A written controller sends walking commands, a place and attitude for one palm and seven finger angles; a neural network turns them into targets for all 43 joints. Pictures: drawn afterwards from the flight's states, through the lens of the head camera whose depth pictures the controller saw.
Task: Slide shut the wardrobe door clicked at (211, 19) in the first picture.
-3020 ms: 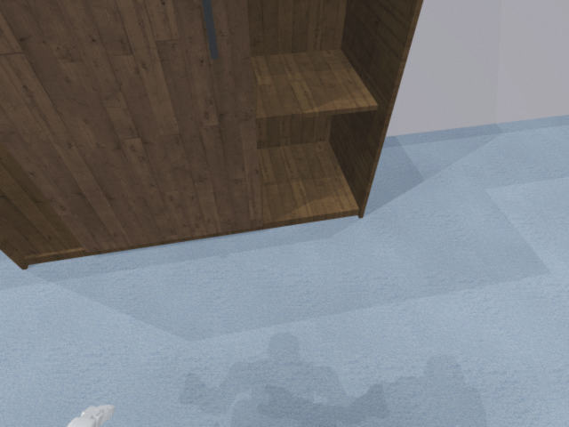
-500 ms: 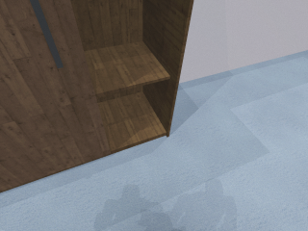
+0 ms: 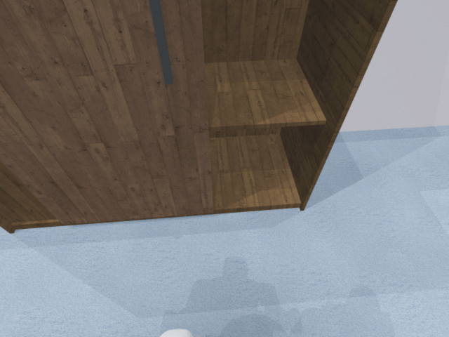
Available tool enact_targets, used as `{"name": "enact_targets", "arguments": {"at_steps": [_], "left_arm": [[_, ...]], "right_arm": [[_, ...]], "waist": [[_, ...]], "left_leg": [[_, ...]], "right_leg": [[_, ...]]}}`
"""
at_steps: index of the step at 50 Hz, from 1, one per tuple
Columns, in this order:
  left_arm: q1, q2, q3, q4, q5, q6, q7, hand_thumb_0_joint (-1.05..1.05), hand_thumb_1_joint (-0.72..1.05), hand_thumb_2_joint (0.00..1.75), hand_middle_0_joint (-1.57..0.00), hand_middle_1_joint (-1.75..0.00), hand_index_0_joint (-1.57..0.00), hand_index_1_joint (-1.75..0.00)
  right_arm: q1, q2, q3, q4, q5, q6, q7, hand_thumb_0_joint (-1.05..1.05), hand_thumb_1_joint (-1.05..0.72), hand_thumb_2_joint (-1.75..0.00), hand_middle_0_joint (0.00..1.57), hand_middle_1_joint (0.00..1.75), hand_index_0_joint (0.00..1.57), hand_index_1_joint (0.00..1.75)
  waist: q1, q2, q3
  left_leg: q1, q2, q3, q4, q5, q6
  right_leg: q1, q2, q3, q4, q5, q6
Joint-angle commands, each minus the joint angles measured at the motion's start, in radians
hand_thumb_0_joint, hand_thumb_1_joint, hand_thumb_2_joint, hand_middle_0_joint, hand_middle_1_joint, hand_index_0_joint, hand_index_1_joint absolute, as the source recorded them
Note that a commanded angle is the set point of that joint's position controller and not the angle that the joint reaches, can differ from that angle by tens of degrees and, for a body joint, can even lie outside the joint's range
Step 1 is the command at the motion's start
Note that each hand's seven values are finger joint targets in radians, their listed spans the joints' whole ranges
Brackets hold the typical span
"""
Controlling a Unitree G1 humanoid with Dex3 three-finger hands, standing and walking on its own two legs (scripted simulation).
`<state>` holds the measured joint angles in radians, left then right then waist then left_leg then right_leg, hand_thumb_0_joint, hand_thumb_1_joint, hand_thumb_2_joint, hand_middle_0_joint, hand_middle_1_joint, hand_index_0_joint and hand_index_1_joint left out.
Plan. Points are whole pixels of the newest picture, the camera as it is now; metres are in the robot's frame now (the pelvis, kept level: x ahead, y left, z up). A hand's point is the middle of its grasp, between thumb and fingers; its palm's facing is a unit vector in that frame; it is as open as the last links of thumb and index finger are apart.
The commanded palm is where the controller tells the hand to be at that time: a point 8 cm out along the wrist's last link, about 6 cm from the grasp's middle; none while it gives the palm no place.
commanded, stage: turn to face it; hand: left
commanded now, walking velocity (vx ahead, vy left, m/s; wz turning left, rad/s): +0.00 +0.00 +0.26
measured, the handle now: (159, 23) +0.71 +0.21 +0.20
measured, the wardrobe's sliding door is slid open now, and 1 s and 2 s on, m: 0.45 0.45 0.45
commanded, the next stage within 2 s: take the last steps up to it in 0.12 s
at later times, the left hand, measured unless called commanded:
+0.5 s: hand out of the picture +0.02 +0.21 -0.17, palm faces +0.13 -0.97 -0.19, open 7.4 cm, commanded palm none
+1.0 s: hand out of the picture +0.03 +0.22 -0.19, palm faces +0.19 -0.98 -0.11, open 7.4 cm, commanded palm none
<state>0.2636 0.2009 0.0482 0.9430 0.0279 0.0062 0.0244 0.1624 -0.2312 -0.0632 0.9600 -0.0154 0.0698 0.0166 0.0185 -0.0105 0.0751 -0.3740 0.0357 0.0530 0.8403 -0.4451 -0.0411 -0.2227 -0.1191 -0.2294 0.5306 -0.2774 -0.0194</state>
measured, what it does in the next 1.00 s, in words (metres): walks ahead: left foot, then right foot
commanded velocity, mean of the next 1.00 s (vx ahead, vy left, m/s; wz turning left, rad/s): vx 0.21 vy -0.04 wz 0.05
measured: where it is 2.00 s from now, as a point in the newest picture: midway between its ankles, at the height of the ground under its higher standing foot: outside the picture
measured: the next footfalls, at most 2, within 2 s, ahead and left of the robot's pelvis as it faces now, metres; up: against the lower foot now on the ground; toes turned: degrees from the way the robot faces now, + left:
left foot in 0.08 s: +0.04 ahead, +0.13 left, +0.00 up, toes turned +7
right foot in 0.50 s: +0.07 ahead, -0.08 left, +0.00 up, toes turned +2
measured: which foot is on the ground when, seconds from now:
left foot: up 0.00-0.06, down 0.08-0.52, up 0.54-0.90, down 0.92-1.00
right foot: down 0.00-0.08, up 0.10-0.48, down 0.50-0.92, up 0.94-1.00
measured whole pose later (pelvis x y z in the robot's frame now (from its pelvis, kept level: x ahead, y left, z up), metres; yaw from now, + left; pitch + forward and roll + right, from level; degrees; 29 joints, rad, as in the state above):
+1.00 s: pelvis +0.14 +0.08 -0.01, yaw +6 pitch -1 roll +0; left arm 0.43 0.14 0.04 1.16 0.02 -0.01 0.01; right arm 0.20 -0.13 -0.04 1.04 -0.03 -0.06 0.00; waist 0.02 -0.06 0.05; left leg -0.35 0.06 0.16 0.62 -0.26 0.04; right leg -0.26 -0.05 -0.04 0.97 -0.48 -0.03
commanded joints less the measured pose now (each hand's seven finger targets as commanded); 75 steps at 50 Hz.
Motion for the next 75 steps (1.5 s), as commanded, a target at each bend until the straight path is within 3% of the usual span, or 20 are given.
{"name": "enact_targets", "arguments": {"at_steps": [1,3,4,5,11,19,23,24,26,27,32,41,44,46,47,53,62,65,68,75], "left_arm": [[0.035,0.208,0.050,-0.029,0.003,-0.004,0.008,0.00,0.90,0.90,-0.20,-0.30,-0.20,-0.30],[0.042,0.171,0.043,-0.036,-0.012,0.006,0.002,0.00,0.90,0.90,-0.20,-0.30,-0.20,-0.30],[0.030,0.109,0.024,-0.071,-0.014,0.009,-0.005,0.00,0.90,0.90,-0.20,-0.30,-0.20,-0.30],[-0.011,0.121,0.019,-0.082,-0.005,0.021,0.002,0.00,0.90,0.90,-0.20,-0.30,-0.20,-0.30],[0.057,0.110,0.020,0.012,-0.009,0.030,-0.010,0.00,0.90,0.90,-0.20,-0.30,-0.20,-0.30],[0.014,0.056,-0.009,0.017,0.003,-0.002,-0.026,0.00,0.90,0.90,-0.20,-0.30,-0.20,-0.30],[0.132,0.033,-0.004,0.074,0.003,-0.022,-0.028,0.00,0.90,0.90,-0.20,-0.30,-0.20,-0.30],[0.164,0.066,0.006,0.087,0.007,-0.032,-0.024,0.00,0.90,0.90,-0.20,-0.30,-0.20,-0.30],[0.279,0.180,0.035,0.107,0.005,-0.040,-0.007,0.00,0.90,0.90,-0.20,-0.30,-0.20,-0.30],[0.286,0.165,0.036,0.116,-0.005,-0.051,-0.003,0.00,0.90,0.90,-0.20,-0.30,-0.20,-0.30],[0.165,0.063,0.010,0.106,-0.003,-0.073,0.001,0.00,0.90,0.90,-0.20,-0.30,-0.20,-0.30],[0.224,0.075,0.010,0.173,0.002,-0.075,0.000,0.00,0.90,0.90,-0.20,-0.30,-0.20,-0.30],[0.204,0.061,0.012,0.178,-0.006,-0.063,-0.003,0.00,0.90,0.90,-0.20,-0.30,-0.20,-0.30],[0.245,-0.034,-0.002,0.148,-0.017,-0.058,-0.014,0.00,0.90,0.90,-0.20,-0.30,-0.20,-0.30],[0.198,0.004,0.004,0.124,-0.006,-0.053,-0.012,0.00,0.90,0.90,-0.20,-0.30,-0.20,-0.30],[0.152,-0.039,0.006,0.145,0.001,-0.022,-0.031,0.00,0.90,0.90,-0.20,-0.30,-0.20,-0.30],[0.036,-0.017,-0.003,0.094,-0.009,-0.002,-0.011,0.00,0.90,0.90,-0.20,-0.30,-0.20,-0.30],[0.071,0.079,0.011,0.097,-0.003,-0.015,0.003,0.00,0.90,0.90,-0.20,-0.30,-0.20,-0.30],[0.048,0.167,0.028,0.078,-0.007,-0.020,0.012,0.00,0.90,0.90,-0.20,-0.30,-0.20,-0.30],[-0.070,0.143,0.042,0.017,0.004,0.002,0.033,0.00,0.90,0.90,-0.20,-0.30,-0.20,-0.30]], "right_arm": [[0.016,-0.046,0.003,-0.073,0.003,-0.036,-0.007,0.00,-0.90,-0.90,0.20,0.30,0.20,0.30],[0.078,-0.139,-0.014,-0.059,-0.005,-0.052,-0.009,0.00,-0.90,-0.90,0.20,0.30,0.20,0.30],[0.115,-0.237,-0.032,-0.067,-0.009,-0.054,-0.012,0.00,-0.90,-0.90,0.20,0.30,0.20,0.30],[0.127,-0.256,-0.035,-0.051,-0.005,-0.048,-0.018,0.00,-0.90,-0.90,0.20,0.30,0.20,0.30],[-0.030,-0.152,-0.002,-0.072,0.001,-0.062,-0.037,0.00,-0.90,-0.90,0.20,0.30,0.20,0.30],[0.098,-0.124,-0.012,0.001,-0.012,-0.077,-0.033,0.00,-0.90,-0.90,0.20,0.30,0.20,0.30],[0.090,-0.098,-0.011,0.024,-0.007,-0.080,-0.034,0.00,-0.90,-0.90,0.20,0.30,0.20,0.30],[0.096,-0.064,-0.005,0.029,-0.001,-0.086,-0.032,0.00,-0.90,-0.90,0.20,0.30,0.20,0.30],[0.019,-0.015,0.010,-0.026,-0.004,-0.093,-0.020,0.00,-0.90,-0.90,0.20,0.30,0.20,0.30],[-0.023,-0.055,0.000,-0.031,-0.012,-0.090,-0.013,0.00,-0.90,-0.90,0.20,0.30,0.20,0.30],[0.079,0.004,-0.008,0.038,-0.015,-0.078,0.004,0.00,-0.90,-0.90,0.20,0.30,0.20,0.30],[0.008,0.047,0.004,0.019,-0.005,-0.103,0.009,0.00,-0.90,-0.90,0.20,0.30,0.20,0.30],[0.184,0.012,-0.002,0.085,-0.011,-0.119,-0.008,0.00,-0.90,-0.90,0.20,0.30,0.20,0.30],[0.404,-0.174,-0.039,0.133,-0.022,-0.130,-0.032,0.00,-0.90,-0.90,0.20,0.30,0.20,0.30],[0.393,-0.183,-0.036,0.135,-0.013,-0.119,-0.039,0.00,-0.90,-0.90,0.20,0.30,0.20,0.30],[0.166,-0.021,0.005,0.082,-0.009,-0.143,-0.051,0.00,-0.90,-0.90,0.20,0.30,0.20,0.30],[0.137,-0.042,0.007,0.093,-0.011,-0.109,-0.056,0.00,-0.90,-0.90,0.20,0.30,0.20,0.30],[0.156,-0.003,0.006,0.106,0.002,-0.095,-0.052,0.00,-0.90,-0.90,0.20,0.30,0.20,0.30],[0.221,0.040,-0.004,0.103,0.012,-0.052,-0.050,0.00,-0.90,-0.90,0.20,0.30,0.20,0.30],[0.158,0.042,-0.006,0.066,0.012,-0.034,-0.046,0.00,-0.90,-0.90,0.20,0.30,0.20,0.30]], "waist": [[-0.005,-0.176,-0.121],[-0.047,0.010,-0.165],[-0.066,0.294,-0.156],[-0.083,0.246,-0.140],[-0.009,0.151,-0.082],[-0.054,0.143,-0.002],[0.008,0.074,0.008],[0.028,0.002,0.011],[0.094,-0.274,0.045],[0.093,-0.238,0.074],[-0.012,-0.069,0.070],[0.003,-0.122,0.051],[-0.077,-0.059,-0.015],[-0.124,0.324,-0.165],[-0.126,0.263,-0.158],[-0.015,0.116,-0.030],[-0.005,0.130,-0.028],[0.015,-0.013,-0.044],[-0.007,-0.257,-0.158],[-0.002,-0.124,-0.175]], "left_leg": [[0.099,-0.025,0.064,-0.238,0.103,0.015],[0.357,0.095,-0.060,-0.449,0.376,0.065],[0.431,0.342,-0.356,-0.496,0.695,0.185],[0.337,0.386,-0.362,-0.518,0.676,0.267],[0.222,0.198,-0.176,-0.542,0.543,0.210],[0.184,0.206,-0.304,-0.649,-0.043,0.233],[0.027,0.152,-0.264,-0.559,-0.151,0.185],[-0.087,0.095,-0.223,-0.449,-0.141,0.151],[-0.323,-0.046,0.001,-0.020,-0.116,0.077],[-0.337,-0.001,-0.052,0.103,-0.072,0.083],[-0.254,0.064,-0.014,0.203,0.161,0.046],[-0.085,0.043,0.069,-0.137,0.176,0.059],[0.244,-0.003,0.095,-0.308,0.253,0.072],[0.527,0.383,-0.424,-0.542,0.195,0.198],[0.449,0.428,-0.494,-0.629,0.058,0.237],[0.177,0.276,-0.094,-0.631,0.422,0.202],[0.190,0.233,0.003,-0.494,0.710,0.168],[0.092,0.129,0.039,-0.364,0.444,0.069],[0.063,0.000,0.068,-0.084,-0.103,0.015],[0.009,-0.013,-0.039,0.089,-0.085,0.005]], "right_leg": [[0.091,-0.210,0.143,-0.067,0.474,-0.082],[-0.095,-0.133,0.064,0.142,0.254,0.015],[-0.319,-0.009,0.042,0.357,-0.279,0.082],[-0.319,0.008,0.136,0.487,-0.379,0.075],[-0.258,0.025,0.194,0.512,-0.127,0.082],[-0.179,0.060,0.165,0.198,-0.168,0.046],[0.083,0.098,0.142,-0.062,-0.050,0.030],[0.209,0.053,0.221,-0.164,-0.085,0.014],[0.244,-0.277,0.697,-0.425,-0.477,-0.153],[0.170,-0.284,0.736,-0.462,-0.504,-0.182],[0.067,-0.160,0.376,-0.407,-0.131,-0.130],[0.085,-0.126,0.260,-0.308,0.171,-0.129],[-0.023,-0.049,0.202,-0.079,0.208,-0.087],[-0.311,0.124,0.089,0.435,-0.253,-0.008],[-0.341,0.114,0.186,0.594,-0.310,-0.026],[-0.267,0.004,0.201,0.512,-0.059,0.016],[-0.080,0.050,0.149,0.084,0.070,0.037],[0.094,-0.020,0.240,-0.071,0.490,0.016],[0.121,-0.242,0.413,-0.115,0.895,-0.155],[0.077,-0.219,0.356,-0.135,0.688,-0.192]]}}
